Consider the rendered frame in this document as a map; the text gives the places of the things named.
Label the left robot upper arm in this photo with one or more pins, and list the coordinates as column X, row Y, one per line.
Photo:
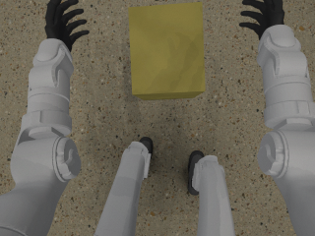
column 41, row 169

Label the robot right foot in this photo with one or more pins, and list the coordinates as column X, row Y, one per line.
column 195, row 156

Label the left robot hand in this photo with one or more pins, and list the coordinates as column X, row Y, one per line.
column 56, row 22

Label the carton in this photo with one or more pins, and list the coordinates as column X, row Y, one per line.
column 167, row 51

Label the right robot upper arm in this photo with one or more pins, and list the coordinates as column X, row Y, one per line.
column 288, row 156

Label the left robot thigh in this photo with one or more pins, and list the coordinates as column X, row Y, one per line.
column 119, row 215

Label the robot left forearm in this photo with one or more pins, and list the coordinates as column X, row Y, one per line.
column 48, row 94

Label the robot right forearm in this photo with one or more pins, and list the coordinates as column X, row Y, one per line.
column 286, row 81

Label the right robot hand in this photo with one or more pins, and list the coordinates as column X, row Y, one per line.
column 272, row 15

